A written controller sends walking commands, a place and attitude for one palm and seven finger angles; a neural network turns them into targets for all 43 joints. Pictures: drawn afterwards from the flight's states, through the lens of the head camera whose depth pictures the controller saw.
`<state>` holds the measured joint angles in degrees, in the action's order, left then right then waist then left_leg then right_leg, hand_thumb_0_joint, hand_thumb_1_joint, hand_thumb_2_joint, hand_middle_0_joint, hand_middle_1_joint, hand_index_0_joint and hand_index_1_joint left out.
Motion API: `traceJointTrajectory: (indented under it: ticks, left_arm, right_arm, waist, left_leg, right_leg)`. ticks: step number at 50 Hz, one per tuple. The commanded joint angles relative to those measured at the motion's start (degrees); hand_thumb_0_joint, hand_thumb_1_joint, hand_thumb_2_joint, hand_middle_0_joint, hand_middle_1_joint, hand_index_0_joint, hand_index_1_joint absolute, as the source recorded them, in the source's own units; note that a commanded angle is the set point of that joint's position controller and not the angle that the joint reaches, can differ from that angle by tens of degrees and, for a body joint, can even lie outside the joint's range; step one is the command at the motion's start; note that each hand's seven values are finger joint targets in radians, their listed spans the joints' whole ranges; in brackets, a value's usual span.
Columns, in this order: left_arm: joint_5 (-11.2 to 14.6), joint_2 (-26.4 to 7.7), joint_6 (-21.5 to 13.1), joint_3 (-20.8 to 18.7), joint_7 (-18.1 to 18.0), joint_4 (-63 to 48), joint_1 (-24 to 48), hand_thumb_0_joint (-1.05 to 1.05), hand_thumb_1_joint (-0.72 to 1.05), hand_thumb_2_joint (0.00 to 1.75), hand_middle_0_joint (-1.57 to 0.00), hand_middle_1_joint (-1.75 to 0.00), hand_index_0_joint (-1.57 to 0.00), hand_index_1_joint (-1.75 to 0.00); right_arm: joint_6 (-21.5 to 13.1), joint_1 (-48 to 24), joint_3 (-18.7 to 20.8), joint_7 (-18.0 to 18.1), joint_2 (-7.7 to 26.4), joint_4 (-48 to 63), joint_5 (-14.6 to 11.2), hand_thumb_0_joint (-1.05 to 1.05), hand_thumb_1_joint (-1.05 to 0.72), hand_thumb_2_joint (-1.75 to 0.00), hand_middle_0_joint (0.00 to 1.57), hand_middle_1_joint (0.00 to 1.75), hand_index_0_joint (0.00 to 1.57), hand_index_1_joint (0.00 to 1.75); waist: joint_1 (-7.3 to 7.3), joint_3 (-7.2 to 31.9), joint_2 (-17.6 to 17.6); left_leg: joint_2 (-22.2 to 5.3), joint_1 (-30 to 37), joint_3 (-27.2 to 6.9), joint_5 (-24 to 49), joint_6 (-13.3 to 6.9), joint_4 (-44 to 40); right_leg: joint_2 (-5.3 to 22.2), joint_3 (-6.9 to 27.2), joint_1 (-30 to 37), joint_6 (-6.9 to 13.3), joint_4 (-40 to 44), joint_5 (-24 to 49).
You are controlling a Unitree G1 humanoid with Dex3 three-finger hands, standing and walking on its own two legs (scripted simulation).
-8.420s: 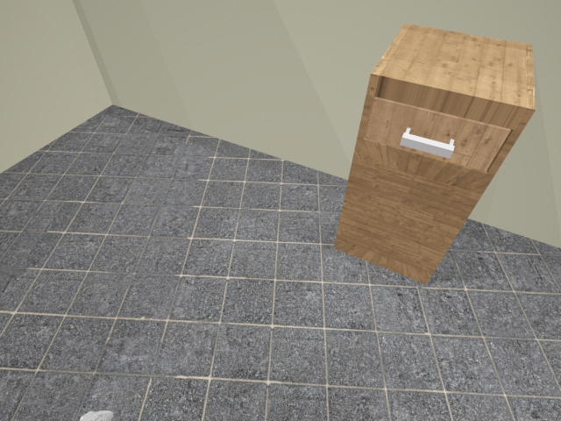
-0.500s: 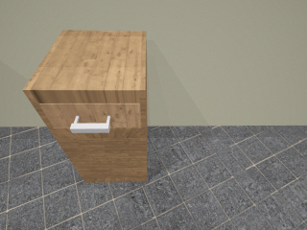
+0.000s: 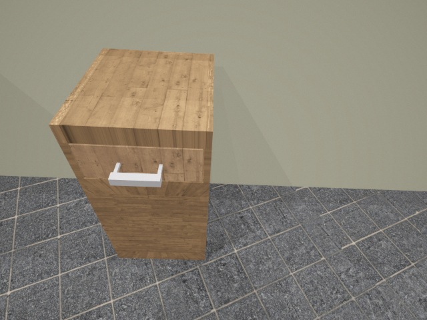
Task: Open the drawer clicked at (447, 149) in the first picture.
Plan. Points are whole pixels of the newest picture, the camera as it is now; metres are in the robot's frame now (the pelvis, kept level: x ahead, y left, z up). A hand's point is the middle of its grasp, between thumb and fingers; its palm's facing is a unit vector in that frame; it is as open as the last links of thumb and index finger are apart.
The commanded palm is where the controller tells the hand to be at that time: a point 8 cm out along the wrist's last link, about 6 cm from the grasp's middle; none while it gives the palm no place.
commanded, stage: look again from close up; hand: left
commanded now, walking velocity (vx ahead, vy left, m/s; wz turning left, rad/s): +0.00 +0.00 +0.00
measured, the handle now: (137, 173) +0.50 +0.24 -0.09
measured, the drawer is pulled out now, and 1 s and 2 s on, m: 0.00 0.00 0.00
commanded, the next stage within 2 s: raise the hand with hooked fingers in 0.42 s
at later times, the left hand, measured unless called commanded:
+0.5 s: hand out of the picture -0.04 +0.16 -0.18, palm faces +0.02 -0.99 -0.13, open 7.4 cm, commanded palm none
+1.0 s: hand out of the picture +0.14 +0.19 -0.08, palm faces -0.03 -0.15 -0.99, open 8.9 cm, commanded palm +0.14 +0.22 -0.01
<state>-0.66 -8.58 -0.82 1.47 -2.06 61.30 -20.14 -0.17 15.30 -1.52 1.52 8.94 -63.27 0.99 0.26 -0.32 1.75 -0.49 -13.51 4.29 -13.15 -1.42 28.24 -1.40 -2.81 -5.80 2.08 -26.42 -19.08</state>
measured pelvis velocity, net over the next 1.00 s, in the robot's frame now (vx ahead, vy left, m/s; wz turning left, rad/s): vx -0.04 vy -0.01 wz -0.02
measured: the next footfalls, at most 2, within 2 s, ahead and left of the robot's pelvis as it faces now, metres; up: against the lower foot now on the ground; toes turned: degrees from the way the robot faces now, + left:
none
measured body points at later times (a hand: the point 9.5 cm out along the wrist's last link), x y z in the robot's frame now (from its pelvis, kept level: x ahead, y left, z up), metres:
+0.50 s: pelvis +0.00 +0.01 +0.00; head +0.00 +0.02 +0.45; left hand -0.04 +0.21 -0.16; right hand -0.01 -0.20 -0.15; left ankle +0.02 +0.10 -0.74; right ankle -0.05 -0.09 -0.74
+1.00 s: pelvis -0.04 -0.01 -0.04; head -0.02 -0.03 +0.40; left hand +0.13 +0.20 -0.02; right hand +0.22 -0.24 -0.10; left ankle +0.02 +0.10 -0.74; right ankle -0.05 -0.09 -0.74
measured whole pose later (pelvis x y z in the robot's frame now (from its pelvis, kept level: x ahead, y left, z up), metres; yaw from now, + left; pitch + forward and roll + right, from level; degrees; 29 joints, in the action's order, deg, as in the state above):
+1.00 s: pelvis -0.04 -0.01 -0.04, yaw -1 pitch +9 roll +1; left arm -64.5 -15.6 -0.4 8.8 -28.3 4.6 -25.0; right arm 5.1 2.8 2.2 -1.9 14.4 -28.0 3.3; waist 5.8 8.3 0.4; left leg -2.0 -38.8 5.8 -18.5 -0.9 48.4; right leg -1.4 -1.7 -34.0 3.7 -52.4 -27.5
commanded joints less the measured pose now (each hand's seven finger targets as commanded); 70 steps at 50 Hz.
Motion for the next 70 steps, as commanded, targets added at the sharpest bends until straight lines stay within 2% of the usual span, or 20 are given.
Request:
traceJointTrajectory:
  ticks: [1, 25, 26, 27, 28, 29, 30, 31, 34, 36, 38, 39, 42, 45, 48, 51, 54, 58, 64, 70]
  left_arm:
    - [0.15, -4.65, -0.66, -0.96, -0.48, -0.74, -4.53, 0.0, 0.9, 0.9, -0.2, -0.3, -0.2, -0.3]
    - [0.05, -2.76, -0.72, -0.82, -0.65, 1.22, -6.77, 0.0, 0.9, 0.9, -0.2, -0.3, -0.2, -0.3]
    - [-1.33, -4.6, -2.32, -0.71, -2.41, 2.14, -7.92, 0.0, 0.9, 0.9, -0.2, -0.3, -0.2, -0.3]
    - [-5.01, -19.76, -10.97, 3.57, -3.37, -87.7, 34.72, 0.0, 0.88, 0.89, -0.2, -0.32, -0.2, -0.32]
    - [-6.69, -17.85, -6.98, -1.0, -8.56, -73.44, 14.51, 0.0, 0.85, 0.88, -0.2, -0.33, -0.2, -0.33]
    - [-6.22, -9.77, 1.23, 2.7, -11.24, -66.62, -1.65, 0.0, 0.83, 0.87, -0.21, -0.34, -0.21, -0.34]
    - [-8.99, -1.68, 3.85, 8.97, -11.65, -62.66, -4.54, 0.0, 0.81, 0.86, -0.21, -0.36, -0.21, -0.36]
    - [-12.56, -2.45, 3.35, 10.98, -12.87, -70.16, 0.75, 0.0, 0.78, 0.85, -0.21, -0.37, -0.21, -0.37]
    - [-31.33, -4.25, 4.57, 14.24, -18.1, -66.13, -0.89, 0.0, 0.71, 0.82, -0.21, -0.42, -0.21, -0.42]
    - [-45.01, -4.71, 5.22, 12.19, -22.08, -58.93, -6.91, 0.0, 0.67, 0.8, -0.22, -0.45, -0.22, -0.45]
    - [-53.36, -5.21, 4.42, 9.79, -23.31, -53.35, -16.43, 0.0, 0.62, 0.78, -0.22, -0.48, -0.22, -0.48]
    - [-56.04, -7.84, 3.31, 6.45, -23.38, -53.05, -18.67, 0.0, 0.6, 0.77, -0.22, -0.5, -0.22, -0.5]
    - [-61.14, -13.73, 0.45, 0.68, -24.88, -58.73, -14.31, 0.0, 0.53, 0.74, -0.23, -0.54, -0.23, -0.54]
    - [-64.7, -18.35, 0.43, -3.13, -29.14, -68.35, -3.69, 0.0, 0.46, 0.71, -0.23, -0.58, -0.23, -0.58]
    - [-64.11, -18.66, 1.34, -2.86, -31.33, -72.83, 8.23, 0.0, 0.39, 0.68, -0.24, -0.63, -0.24, -0.63]
    - [-61.49, -18.87, 0.89, -1.52, -30.35, -72.72, 15.6, 0.0, 0.32, 0.65, -0.24, -0.68, -0.24, -0.68]
    - [-58.15, -17.5, 0.19, 1.08, -26.37, -71.34, 17.05, 0.0, 0.25, 0.62, -0.25, -0.72, -0.25, -0.72]
    - [-56.44, -17.78, 1.24, 1.78, -20.49, -66.81, 11.63, 0.0, 0.15, 0.58, -0.25, -0.78, -0.25, -0.78]
    - [-56.47, -23.45, 0.34, -5.92, -17.85, -67.24, 7.54, 0.0, 0.01, 0.52, -0.26, -0.87, -0.26, -0.87]
    - [-56.19, -23.13, -0.28, -7.05, -20.81, -71.76, 12.07, 0.0, -0.13, 0.46, -0.27, -0.96, -0.27, -0.96]
  right_arm:
    - [-0.8, 2.36, 1.01, -0.01, 5.57, 1.71, -0.28, 0.0, -0.9, -0.9, 0.2, 0.3, 0.2, 0.3]
    - [-1.08, 4.92, 0.98, 0.04, 4.22, -0.36, -0.37, 0.0, -0.9, -0.9, 0.2, 0.3, 0.2, 0.3]
    - [-2.02, -1.18, 1.04, -0.31, 5.66, 4.21, -0.62, 0.0, -0.9, -0.9, 0.2, 0.3, 0.2, 0.3]
    - [-9.5, 1.79, 2.25, 1.93, 15.03, 25.51, -4.83, 0.0, -0.9, -0.9, 0.2, 0.3, 0.2, 0.3]
    - [-15.28, -3.74, 1.49, 4.6, 10.94, 21.1, -4.13, 0.0, -0.9, -0.9, 0.2, 0.3, 0.2, 0.3]
    - [-17.53, -3.56, 3.09, 4.44, 8.75, 20.92, -5.26, 0.0, -0.9, -0.9, 0.2, 0.3, 0.2, 0.3]
    - [-17.91, -2.66, 2.63, 4.5, 7.92, 20.74, -5.84, 0.0, -0.9, -0.9, 0.2, 0.3, 0.2, 0.3]
    - [-19.14, -4.44, 3.12, 3.95, 10.07, 25.09, -5.37, 0.0, -0.9, -0.9, 0.2, 0.3, 0.2, 0.3]
    - [-17.95, -5.7, 3.79, 2.57, 12.4, 29.72, -1.71, 0.0, -0.9, -0.9, 0.2, 0.3, 0.2, 0.3]
    - [-13.99, -9.33, 5.38, 1.1, 12.6, 33.16, 1.19, 0.0, -0.9, -0.9, 0.2, 0.3, 0.2, 0.3]
    - [-8.35, -12.69, 5.83, -1.0, 12.38, 35.93, 2.07, 0.0, -0.9, -0.9, 0.2, 0.3, 0.2, 0.3]
    - [-5.56, -13.6, 5.91, -2.16, 11.79, 36.61, 1.64, 0.0, -0.9, -0.9, 0.2, 0.3, 0.2, 0.3]
    - [-0.36, -16.57, 5.04, -3.74, 10.34, 40.87, 0.91, 0.0, -0.9, -0.9, 0.2, 0.3, 0.2, 0.3]
    - [2.84, -17.02, 5.03, -4.19, 9.65, 43.38, 1.7, 0.0, -0.9, -0.9, 0.2, 0.3, 0.2, 0.3]
    - [4.37, -17.05, 5.11, -3.3, 9.22, 43.52, 2.22, 0.0, -0.9, -0.9, 0.2, 0.3, 0.2, 0.3]
    - [3.78, -17.62, 4.73, -1.77, 9.09, 42.01, 2.54, 0.0, -0.9, -0.9, 0.2, 0.3, 0.2, 0.3]
    - [2.49, -17.91, 4.23, -0.9, 9.12, 40.68, 2.02, 0.0, -0.9, -0.9, 0.2, 0.3, 0.2, 0.3]
    - [2.35, -16.77, 3.54, -0.57, 9.08, 39.38, 1.43, 0.0, -0.9, -0.9, 0.2, 0.3, 0.2, 0.3]
    - [3.0, -16.37, 3.36, -0.61, 9.22, 39.05, 1.53, 0.0, -0.9, -0.9, 0.2, 0.3, 0.2, 0.3]
    - [3.06, -14.95, 4.88, -1.01, 9.83, 38.7, 1.41, 0.0, -0.9, -0.9, 0.2, 0.3, 0.2, 0.3]
  waist:
    - [-0.1, -4.82, -1.42]
    - [0.12, -4.76, -1.04]
    - [1.67, -8.67, -3.85]
    - [-5.12, 21.08, -20.45]
    - [0.24, 21.76, -24.28]
    - [-0.93, 11.61, -15.2]
    - [-1.54, 6.41, -10.44]
    - [-1.94, 2.18, -7.79]
    - [-3.82, 4.42, 2.39]
    - [-0.28, 5.98, 8.05]
    - [3.89, 4.94, 13.75]
    - [6.26, 6.72, 13.47]
    - [8.44, 10.83, 7.28]
    - [7.97, 15.91, -4.26]
    - [4.36, 18.68, -6.57]
    - [0.73, 15.74, -3.44]
    - [-0.54, 14.0, -2.47]
    - [1.18, 13.07, -0.3]
    - [4.67, 14.48, 1.5]
    - [3.89, 17.99, -0.62]
  left_leg:
    - [-5.33, 1.85, -6.86, 6.7, -1.43, -5.9]
    - [-5.82, 2.04, -7.41, 5.07, -1.8, -8.65]
    - [-5.25, -1.98, -5.68, 12.71, 0.05, 4.08]
    - [-0.82, 16.21, -4.36, 15.36, -1.23, -4.62]
    - [-3.71, 19.51, -6.15, 17.21, 0.38, -4.34]
    - [-4.32, 9.67, -8.93, 5.5, 1.63, -8.45]
    - [-3.76, 4.68, -8.64, 2.0, 0.38, -7.27]
    - [-2.75, -0.26, -9.35, -4.35, -0.03, -5.68]
    - [-0.92, -6.04, -10.25, -5.51, -0.84, 2.52]
    - [0.51, -10.17, -7.7, -4.4, -0.27, 7.19]
    - [1.3, -15.5, -5.73, -2.84, -0.09, 9.78]
    - [1.61, -17.34, -4.77, -0.51, 0.18, 10.25]
    - [1.98, -18.92, -3.18, 1.58, 0.47, 12.02]
    - [2.51, -13.37, -3.26, 3.55, 0.59, 14.49]
    - [2.06, -9.36, -4.05, 2.08, -0.34, 17.55]
    - [2.51, -9.6, -4.8, -1.47, -1.36, 19.43]
    - [2.63, -10.03, -4.84, -1.9, -1.76, 18.22]
    - [2.48, -11.38, -4.12, 0.94, -1.64, 14.14]
    - [3.02, -12.71, -3.41, 5.5, -1.05, 10.75]
    - [2.91, -8.75, -2.98, 8.73, -1.26, 10.14]
  right_leg:
    - [6.93, 6.54, -6.71, 0.32, 6.91, 8.51]
    - [6.97, 5.66, -6.51, 0.07, 7.17, 7.32]
    - [9.54, 9.82, -10.39, -0.74, 8.67, 26.38]
    - [2.57, 6.71, -8.8, 1.51, -0.2, 18.6]
    - [1.86, 1.72, -11.63, 1.75, -6.09, 6.51]
    - [1.02, -0.11, -18.27, 0.2, -9.0, -1.71]
    - [1.16, -0.6, -18.85, -0.14, -9.12, -0.94]
    - [1.05, -0.55, -20.23, -0.06, -7.32, 0.03]
    - [-0.12, 0.72, -27.6, 0.65, -8.32, -1.63]
    - [-0.79, 1.76, -31.33, 1.38, -8.58, -7.47]
    - [-0.68, 4.56, -31.03, 2.29, -8.83, -6.17]
    - [-0.33, 7.04, -28.24, 2.88, -9.73, -1.5]
    - [0.18, 7.74, -26.34, 2.96, -13.81, 3.51]
    - [-0.33, 10.69, -29.94, 3.45, -14.6, 0.61]
    - [0.09, 12.14, -32.95, 2.86, -13.35, -0.81]
    - [0.88, 13.46, -33.05, 1.64, -9.69, -2.8]
    - [1.12, 13.16, -29.87, 0.84, -7.58, -0.74]
    - [1.32, 11.25, -22.65, 0.01, -6.71, 7.17]
    - [2.18, 11.99, -13.06, -0.67, -7.16, 20.37]
    - [1.58, 9.19, -13.24, -0.42, -8.13, 22.99]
